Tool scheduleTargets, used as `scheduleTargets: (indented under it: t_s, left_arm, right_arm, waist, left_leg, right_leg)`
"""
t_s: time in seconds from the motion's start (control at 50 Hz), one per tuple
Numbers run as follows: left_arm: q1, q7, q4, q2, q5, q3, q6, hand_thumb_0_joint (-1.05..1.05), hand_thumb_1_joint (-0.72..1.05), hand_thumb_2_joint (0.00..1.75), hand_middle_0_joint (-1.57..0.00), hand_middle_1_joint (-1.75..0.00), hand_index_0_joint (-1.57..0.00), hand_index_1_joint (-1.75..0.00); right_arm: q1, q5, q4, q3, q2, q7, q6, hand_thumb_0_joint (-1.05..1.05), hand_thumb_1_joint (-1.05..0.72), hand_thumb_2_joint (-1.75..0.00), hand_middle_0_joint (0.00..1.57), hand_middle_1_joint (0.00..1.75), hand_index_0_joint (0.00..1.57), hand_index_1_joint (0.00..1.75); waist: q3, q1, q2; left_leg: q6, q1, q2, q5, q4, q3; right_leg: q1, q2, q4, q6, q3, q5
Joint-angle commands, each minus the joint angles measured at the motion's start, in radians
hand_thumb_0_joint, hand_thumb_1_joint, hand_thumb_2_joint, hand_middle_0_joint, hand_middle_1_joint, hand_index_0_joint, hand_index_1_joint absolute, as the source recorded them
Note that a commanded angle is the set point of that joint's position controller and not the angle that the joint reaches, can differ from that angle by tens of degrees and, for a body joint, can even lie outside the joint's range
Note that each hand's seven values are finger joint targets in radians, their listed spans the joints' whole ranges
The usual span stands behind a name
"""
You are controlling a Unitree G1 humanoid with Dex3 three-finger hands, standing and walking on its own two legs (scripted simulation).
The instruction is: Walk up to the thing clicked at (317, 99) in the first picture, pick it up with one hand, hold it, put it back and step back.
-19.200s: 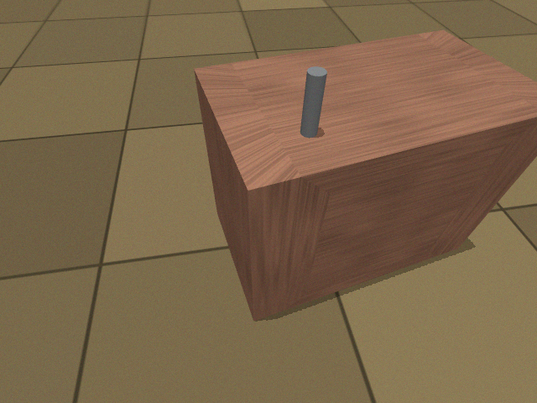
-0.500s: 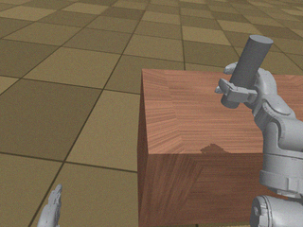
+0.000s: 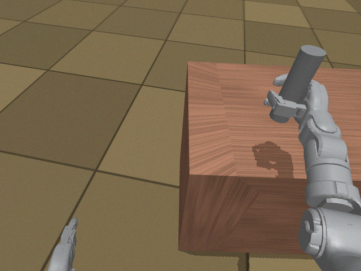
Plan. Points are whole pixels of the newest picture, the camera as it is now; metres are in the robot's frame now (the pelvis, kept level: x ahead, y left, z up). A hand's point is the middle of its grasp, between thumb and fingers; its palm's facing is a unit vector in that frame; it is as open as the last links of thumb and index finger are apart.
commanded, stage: crouch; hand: right
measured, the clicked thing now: (293, 88) +0.44 -0.21 +0.21
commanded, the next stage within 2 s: lower in 0.66 s
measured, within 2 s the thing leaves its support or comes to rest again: neither
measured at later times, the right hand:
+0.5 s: hand (276, 100) +0.47 -0.20 +0.15, palm faces +0.14 +0.99 +0.01, open 5.6 cm
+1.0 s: hand (271, 105) +0.49 -0.21 +0.12, palm faces +0.14 +0.99 +0.02, open 5.6 cm
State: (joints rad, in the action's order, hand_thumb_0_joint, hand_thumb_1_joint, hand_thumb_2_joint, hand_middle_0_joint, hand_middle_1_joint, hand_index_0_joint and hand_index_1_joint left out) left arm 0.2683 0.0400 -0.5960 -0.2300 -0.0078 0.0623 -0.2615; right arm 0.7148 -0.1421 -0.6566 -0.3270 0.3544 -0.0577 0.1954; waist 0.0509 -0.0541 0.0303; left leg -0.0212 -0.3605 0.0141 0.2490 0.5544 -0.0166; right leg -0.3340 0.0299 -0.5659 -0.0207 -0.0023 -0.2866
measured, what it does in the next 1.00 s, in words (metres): stands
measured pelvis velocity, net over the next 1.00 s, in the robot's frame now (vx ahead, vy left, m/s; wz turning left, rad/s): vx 0.01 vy -0.01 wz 0.02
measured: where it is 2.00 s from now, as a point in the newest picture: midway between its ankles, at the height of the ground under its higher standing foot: outside the picture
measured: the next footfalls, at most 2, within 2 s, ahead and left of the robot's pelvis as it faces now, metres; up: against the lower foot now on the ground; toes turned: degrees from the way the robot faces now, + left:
none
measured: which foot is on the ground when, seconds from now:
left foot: down 0.00-1.00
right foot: down 0.00-1.00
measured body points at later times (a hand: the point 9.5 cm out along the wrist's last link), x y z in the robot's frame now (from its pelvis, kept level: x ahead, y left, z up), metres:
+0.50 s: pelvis +0.01 -0.01 +0.00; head +0.04 -0.01 +0.45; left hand +0.15 +0.25 -0.08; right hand +0.46 -0.26 +0.15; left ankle +0.02 +0.13 -0.73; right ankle +0.00 -0.13 -0.73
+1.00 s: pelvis +0.01 -0.01 -0.01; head +0.06 -0.01 +0.43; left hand +0.14 +0.26 -0.08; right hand +0.48 -0.26 +0.12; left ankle +0.02 +0.13 -0.73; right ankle +0.00 -0.13 -0.73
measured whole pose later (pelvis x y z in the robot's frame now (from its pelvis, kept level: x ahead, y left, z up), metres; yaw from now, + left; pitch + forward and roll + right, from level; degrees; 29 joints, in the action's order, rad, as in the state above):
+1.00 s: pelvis +0.01 -0.01 -0.01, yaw +1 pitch +11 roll +1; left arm 0.28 0.03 -0.45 -0.24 0.00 0.04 -0.14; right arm 0.86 -0.11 -1.07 -0.38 0.46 -0.12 -0.16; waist 0.08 -0.12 0.00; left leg -0.03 -0.56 0.00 0.29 0.66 -0.03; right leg -0.54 0.04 -0.70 -0.01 -0.01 -0.35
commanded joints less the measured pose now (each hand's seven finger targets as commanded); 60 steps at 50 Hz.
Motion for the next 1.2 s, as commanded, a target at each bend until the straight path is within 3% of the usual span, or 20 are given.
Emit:
scheduleTargets:
  t_s: [0.0,0.08,0.1,0.14,0.18,0.22,0.26,0.4,0.54,0.66,0.72,0.76,0.8,0.84,0.9,0.94,1.0,1.06,1.1,1.18]
  left_arm:
    - [-0.060,0.012,0.159,-0.133,-0.003,0.050,-0.042,0.00,-0.54,0.05,-0.05,-0.05,-0.06,-0.05]
    - [-0.060,0.025,0.195,-0.168,-0.004,0.078,-0.026,0.00,-0.55,0.05,-0.05,-0.05,-0.05,-0.05]
    - [-0.069,0.016,0.184,-0.103,-0.004,0.021,-0.021,0.00,-0.55,0.05,-0.05,-0.05,-0.05,-0.05]
    - [-0.045,0.024,0.168,-0.151,-0.005,0.075,-0.006,0.00,-0.55,0.05,-0.06,-0.05,-0.06,-0.05]
    - [-0.069,0.018,0.159,-0.117,-0.004,0.035,0.002,0.00,-0.55,0.05,-0.06,-0.05,-0.06,-0.05]
    - [-0.064,0.022,0.162,-0.158,-0.004,0.071,0.013,0.00,-0.54,0.05,-0.06,-0.05,-0.06,-0.05]
    - [-0.103,0.012,0.206,-0.096,-0.005,0.009,0.016,0.00,-0.54,0.04,-0.06,-0.05,-0.06,-0.05]
    - [-0.033,0.014,0.161,-0.127,-0.004,0.036,0.045,0.00,-0.55,0.05,-0.06,-0.05,-0.06,-0.05]
    - [-0.066,0.019,0.260,-0.187,-0.004,0.077,0.052,0.00,-0.55,0.05,-0.06,-0.05,-0.06,-0.05]
    - [-0.043,0.005,0.275,-0.121,-0.007,0.016,0.063,0.00,-0.54,0.04,-0.05,-0.05,-0.06,-0.05]
    - [0.006,0.004,0.211,-0.148,-0.003,0.051,0.073,0.00,-0.54,0.05,-0.05,-0.05,-0.05,-0.05]
    - [-0.059,-0.001,0.275,-0.134,-0.001,0.025,0.066,0.00,-0.55,0.05,-0.05,-0.05,-0.05,-0.05]
    - [-0.027,0.003,0.258,-0.169,-0.002,0.063,0.073,0.00,-0.56,0.06,-0.05,-0.04,-0.04,-0.05]
    - [-0.014,-0.001,0.254,-0.130,-0.004,0.029,0.073,0.00,-0.57,0.06,-0.05,-0.05,-0.04,-0.05]
    - [-0.041,0.009,0.317,-0.182,-0.001,0.069,0.070,0.00,-0.56,0.06,-0.05,-0.05,-0.05,-0.05]
    - [0.007,-0.006,0.305,-0.104,-0.002,-0.001,0.078,0.00,-0.56,0.06,-0.05,-0.05,-0.05,-0.06]
    - [-0.037,0.004,0.358,-0.165,0.005,0.044,0.074,0.00,-0.56,0.06,-0.05,-0.05,-0.05,-0.05]
    - [0.059,-0.010,0.287,-0.108,0.007,0.008,0.088,0.00,-0.55,0.06,-0.05,-0.05,-0.05,-0.05]
    - [-0.051,0.006,0.398,-0.198,0.012,0.070,0.077,0.00,-0.56,0.06,-0.05,-0.05,-0.05,-0.06]
    - [-0.005,-0.003,0.380,-0.129,0.011,0.013,0.081,0.00,-0.56,0.06,-0.05,-0.05,-0.05,-0.06]
  right_arm:
    - [0.520,-0.003,0.201,-0.047,0.256,-0.006,-0.147,0.00,-0.61,-1.31,1.40,1.43,1.41,1.43]
    - [0.547,-0.002,0.159,-0.046,0.272,-0.013,-0.198,0.00,-0.63,-1.30,1.40,1.42,1.41,1.42]
    - [0.556,0.001,0.171,-0.024,0.248,-0.018,-0.211,0.00,-0.61,-1.31,1.40,1.42,1.41,1.42]
    - [0.519,-0.004,0.092,-0.047,0.263,-0.022,-0.227,0.00,-0.62,-1.31,1.40,1.42,1.40,1.42]
    - [0.555,0.005,0.085,-0.030,0.263,-0.024,-0.242,0.00,-0.61,-1.30,1.39,1.41,1.39,1.41]
    - [0.505,0.004,0.009,-0.041,0.268,-0.028,-0.252,0.00,-0.62,-1.31,1.40,1.43,1.41,1.43]
    - [0.615,-0.001,0.126,-0.021,0.258,-0.037,-0.287,0.00,-0.62,-1.30,1.38,1.41,1.39,1.41]
    - [0.565,0.000,-0.008,-0.046,0.293,-0.036,-0.313,0.00,-0.61,-1.30,1.38,1.41,1.39,1.41]
    - [0.570,0.008,-0.082,-0.054,0.304,-0.036,-0.342,0.00,-0.59,-1.28,1.36,1.39,1.37,1.39]
    - [0.650,0.014,-0.045,-0.063,0.336,-0.039,-0.380,0.00,-0.58,-1.28,1.37,1.40,1.38,1.40]
    - [0.553,0.014,-0.167,-0.055,0.303,-0.043,-0.368,0.00,-0.59,-1.28,1.37,1.39,1.37,1.39]
    - [0.680,0.015,-0.036,-0.070,0.346,-0.044,-0.394,0.00,-0.62,-1.29,1.37,1.40,1.38,1.40]
    - [0.585,0.020,-0.171,-0.076,0.337,-0.043,-0.386,0.00,-0.61,-1.29,1.37,1.40,1.38,1.40]
    - [0.582,0.021,-0.198,-0.056,0.300,-0.057,-0.397,0.00,-0.60,-1.28,1.36,1.39,1.37,1.39]
    - [0.662,0.024,-0.135,-0.088,0.368,-0.052,-0.431,0.00,-0.60,-1.29,1.38,1.41,1.38,1.41]
    - [0.602,0.024,-0.190,-0.055,0.306,-0.060,-0.436,0.00,-0.63,-1.30,1.38,1.41,1.39,1.41]
    - [0.695,0.026,-0.113,-0.106,0.410,-0.053,-0.470,0.00,-0.63,-1.29,1.37,1.39,1.38,1.39]
    - [0.620,0.030,-0.188,-0.082,0.349,-0.062,-0.473,0.00,-0.63,-1.31,1.39,1.42,1.40,1.42]
    - [0.690,0.035,-0.120,-0.116,0.426,-0.048,-0.490,0.00,-0.63,-1.30,1.39,1.41,1.39,1.41]
    - [0.602,0.035,-0.249,-0.078,0.328,-0.058,-0.491,0.00,-0.62,-1.30,1.38,1.41,1.39,1.41]
  waist:
    - [0.341,-0.004,-0.013]
    - [0.397,-0.015,-0.018]
    - [0.378,0.000,0.006]
    - [0.362,-0.013,-0.012]
    - [0.362,-0.007,0.022]
    - [0.328,-0.013,-0.001]
    - [0.410,-0.009,0.032]
    - [0.343,-0.020,0.040]
    - [0.426,-0.045,-0.013]
    - [0.454,-0.027,0.057]
    - [0.365,-0.050,0.034]
    - [0.457,-0.035,0.087]
    - [0.406,-0.047,-0.003]
    - [0.390,-0.064,0.001]
    - [0.475,-0.064,-0.004]
    - [0.399,-0.063,0.011]
    - [0.511,-0.069,0.053]
    - [0.441,-0.077,0.082]
    - [0.552,-0.084,0.075]
    - [0.456,-0.096,0.045]
  left_leg:
    - [0.008,0.097,-0.016,-0.224,-0.055,0.032]
    - [0.009,0.099,-0.021,-0.293,-0.034,0.037]
    - [0.010,0.100,-0.019,-0.293,-0.033,0.036]
    - [0.009,0.085,-0.018,-0.287,-0.036,0.034]
    - [0.012,0.070,-0.018,-0.282,-0.034,0.031]
    - [0.013,0.055,-0.023,-0.260,-0.036,0.036]
    - [0.014,0.074,-0.022,-0.287,-0.027,0.032]
    - [0.017,0.027,-0.031,-0.236,-0.034,0.034]
    - [0.010,0.058,-0.030,-0.330,-0.004,0.033]
    - [0.018,0.018,-0.036,-0.292,0.007,0.034]
    - [0.017,-0.017,-0.038,-0.270,0.007,0.035]
    - [0.020,0.004,-0.035,-0.288,0.019,0.028]
    - [0.014,0.027,-0.031,-0.303,0.025,0.027]
    - [0.011,-0.009,-0.028,-0.296,0.037,0.019]
    - [0.010,-0.007,-0.029,-0.296,0.060,0.021]
    - [0.011,-0.044,-0.032,-0.246,0.060,0.024]
    - [0.015,-0.054,-0.033,-0.269,0.085,0.021]
    - [0.020,-0.114,-0.036,-0.260,0.110,0.021]
    - [0.018,-0.094,-0.036,-0.256,0.119,0.023]
    - [0.017,-0.135,-0.036,-0.205,0.124,0.023]
  right_leg:
    - [0.123,-0.025,0.050,0.032,-0.014,0.203]
    - [0.153,-0.019,0.028,0.028,-0.008,0.287]
    - [0.140,-0.023,0.029,0.026,-0.014,0.287]
    - [0.118,-0.023,0.029,0.030,-0.012,0.270]
    - [0.120,-0.022,0.028,0.027,-0.014,0.274]
    - [0.099,-0.017,0.031,0.025,-0.009,0.256]
    - [0.136,-0.016,0.019,0.022,-0.011,0.291]
    - [0.093,-0.011,0.027,0.022,-0.012,0.239]
    - [0.100,-0.013,-0.014,0.026,-0.012,0.329]
    - [0.120,-0.002,-0.025,0.015,-0.009,0.342]
    - [0.058,-0.005,-0.025,0.019,-0.010,0.297]
    - [0.086,-0.003,-0.043,0.015,-0.012,0.332]
    - [0.009,-0.011,-0.046,0.027,-0.017,0.282]
    - [-0.007,-0.015,-0.058,0.033,-0.020,0.260]
    - [0.018,-0.011,-0.078,0.032,-0.014,0.267]
    - [-0.028,-0.012,-0.079,0.032,-0.014,0.224]
    - [0.021,-0.006,-0.109,0.025,-0.007,0.275]
    - [-0.033,-0.007,-0.136,0.023,-0.005,0.280]
    - [0.009,-0.004,-0.143,0.024,-0.001,0.267]
    - [-0.087,-0.009,-0.156,0.031,-0.002,0.185]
